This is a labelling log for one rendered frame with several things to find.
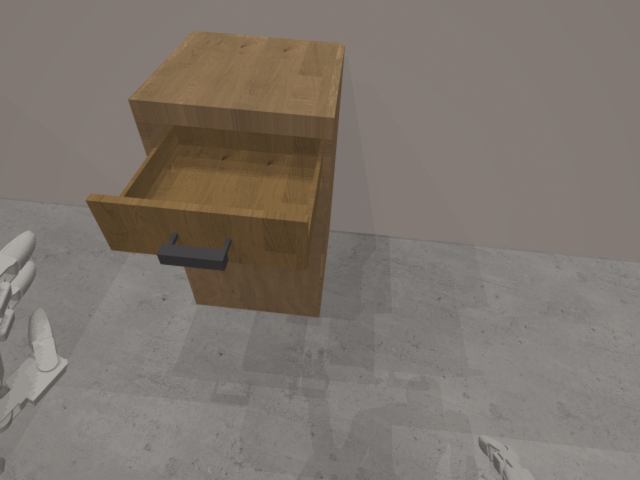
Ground left robot hand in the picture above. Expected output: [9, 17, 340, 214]
[0, 230, 68, 433]

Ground cabinet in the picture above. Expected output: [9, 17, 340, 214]
[128, 31, 345, 317]

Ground drawer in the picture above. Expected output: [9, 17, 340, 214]
[85, 125, 324, 270]

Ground handle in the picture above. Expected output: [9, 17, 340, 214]
[157, 233, 231, 271]

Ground right robot hand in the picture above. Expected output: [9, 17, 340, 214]
[478, 435, 535, 480]

